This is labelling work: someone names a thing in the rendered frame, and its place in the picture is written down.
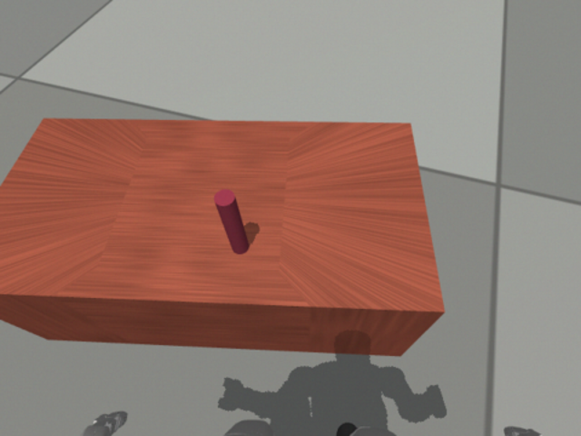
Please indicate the left robot hand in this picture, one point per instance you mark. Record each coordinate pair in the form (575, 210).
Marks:
(106, 425)

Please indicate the can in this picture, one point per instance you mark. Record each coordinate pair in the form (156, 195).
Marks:
(231, 218)

